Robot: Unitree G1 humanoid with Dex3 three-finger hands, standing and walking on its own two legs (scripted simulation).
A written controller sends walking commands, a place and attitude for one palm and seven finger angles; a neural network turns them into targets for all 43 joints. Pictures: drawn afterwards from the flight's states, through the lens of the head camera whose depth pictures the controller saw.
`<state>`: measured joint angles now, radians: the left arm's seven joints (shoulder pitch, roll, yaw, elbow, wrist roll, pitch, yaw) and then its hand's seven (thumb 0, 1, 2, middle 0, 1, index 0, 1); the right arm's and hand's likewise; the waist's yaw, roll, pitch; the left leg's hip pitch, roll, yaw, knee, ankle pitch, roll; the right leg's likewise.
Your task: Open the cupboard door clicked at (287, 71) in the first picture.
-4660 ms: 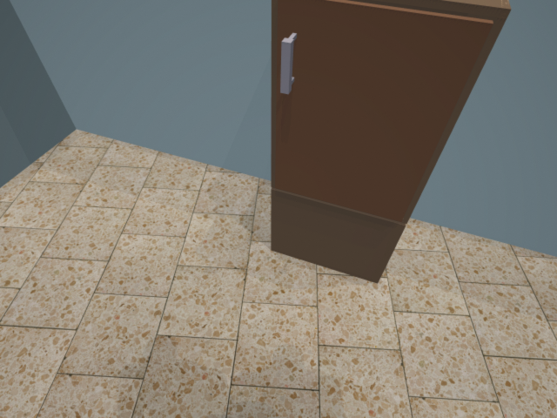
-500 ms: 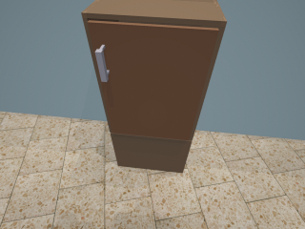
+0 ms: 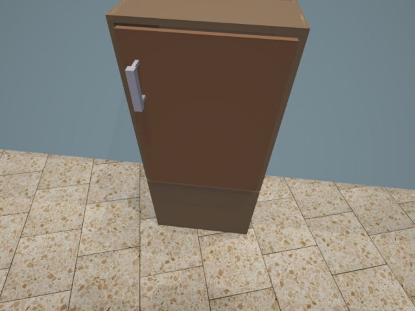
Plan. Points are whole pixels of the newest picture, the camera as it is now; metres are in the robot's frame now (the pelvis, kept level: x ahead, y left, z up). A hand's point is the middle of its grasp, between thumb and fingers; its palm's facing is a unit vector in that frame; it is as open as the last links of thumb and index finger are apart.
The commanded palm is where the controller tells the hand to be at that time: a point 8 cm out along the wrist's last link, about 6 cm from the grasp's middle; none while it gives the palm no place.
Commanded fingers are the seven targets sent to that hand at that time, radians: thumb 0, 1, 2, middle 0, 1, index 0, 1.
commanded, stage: look again from close up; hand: left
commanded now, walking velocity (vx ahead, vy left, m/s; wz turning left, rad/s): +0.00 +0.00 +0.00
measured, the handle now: (137, 86) +0.62 +0.23 +0.11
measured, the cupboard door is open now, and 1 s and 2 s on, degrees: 0 0 0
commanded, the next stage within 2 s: shuffle to correct the standing spot in 0.18 s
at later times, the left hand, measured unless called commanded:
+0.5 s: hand out of the picture -0.01 +0.17 -0.18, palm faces +0.08 -0.98 -0.15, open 7.4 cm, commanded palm none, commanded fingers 0.00 0.90 0.90 -0.20 -0.30 -0.20 -0.30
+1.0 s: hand out of the picture +0.09 +0.21 -0.18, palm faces +0.01 -0.98 -0.21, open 7.3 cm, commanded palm none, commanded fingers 0.00 0.90 0.90 -0.20 -0.30 -0.20 -0.30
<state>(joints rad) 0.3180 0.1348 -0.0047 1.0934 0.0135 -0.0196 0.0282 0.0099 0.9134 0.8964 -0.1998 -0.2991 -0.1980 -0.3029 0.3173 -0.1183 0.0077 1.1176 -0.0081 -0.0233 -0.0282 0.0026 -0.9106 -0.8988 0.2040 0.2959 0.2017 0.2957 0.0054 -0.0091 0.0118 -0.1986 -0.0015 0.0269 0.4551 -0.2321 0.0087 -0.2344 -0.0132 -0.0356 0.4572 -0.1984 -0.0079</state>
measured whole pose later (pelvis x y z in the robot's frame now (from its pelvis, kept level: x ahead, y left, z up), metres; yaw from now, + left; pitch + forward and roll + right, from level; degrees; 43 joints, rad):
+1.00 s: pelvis +0.05 +0.03 +0.00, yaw -2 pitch -1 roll +1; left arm 0.24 0.16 0.02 1.07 0.01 0.00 0.04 0.02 0.94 0.90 -0.20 -0.30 -0.20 -0.30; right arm 0.31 -0.09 0.00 1.13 -0.01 -0.02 -0.06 0.02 -0.92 -0.90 0.21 0.30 0.20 0.30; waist 0.00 -0.01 0.05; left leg -0.12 -0.04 0.08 0.45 -0.31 0.05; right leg -0.25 -0.03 -0.03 0.51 -0.25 0.01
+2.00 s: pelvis +0.00 +0.02 +0.00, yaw +0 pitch -3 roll +0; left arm 0.27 0.23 -0.02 1.10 0.01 -0.01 0.02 0.01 0.91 0.90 -0.20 -0.30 -0.20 -0.30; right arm 0.29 -0.22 0.00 1.13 -0.01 -0.01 0.00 0.00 -0.90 -0.90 0.21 0.30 0.20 0.30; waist 0.00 -0.02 0.03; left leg -0.16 -0.03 0.04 0.42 -0.22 0.04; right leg -0.22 -0.03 -0.07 0.39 -0.12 -0.01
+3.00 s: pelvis +0.07 +0.05 +0.00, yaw -2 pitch -2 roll -1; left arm 0.30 0.14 0.02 1.05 0.01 0.02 0.06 0.01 0.91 0.90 -0.20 -0.30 -0.20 -0.30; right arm 0.31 -0.10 -0.02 1.11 0.01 -0.01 -0.06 0.00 -0.90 -0.90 0.21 0.30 0.20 0.30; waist 0.00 -0.01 0.07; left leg -0.08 -0.06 0.09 0.46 -0.35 0.09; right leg -0.20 -0.05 -0.03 0.51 -0.27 0.03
